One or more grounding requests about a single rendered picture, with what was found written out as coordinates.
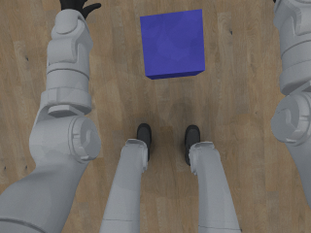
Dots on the robot left upper arm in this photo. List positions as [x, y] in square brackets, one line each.
[41, 202]

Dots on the carton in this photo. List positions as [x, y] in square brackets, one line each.
[173, 44]

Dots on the left robot forearm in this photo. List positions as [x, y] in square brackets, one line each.
[66, 93]

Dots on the right robot foot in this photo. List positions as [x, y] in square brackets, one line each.
[192, 136]

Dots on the right robot thigh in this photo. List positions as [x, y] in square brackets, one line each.
[216, 212]

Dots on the robot left hand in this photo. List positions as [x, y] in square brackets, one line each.
[78, 6]

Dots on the robot right upper arm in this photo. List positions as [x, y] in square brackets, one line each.
[291, 124]

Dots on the right robot forearm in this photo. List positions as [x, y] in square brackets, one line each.
[293, 21]

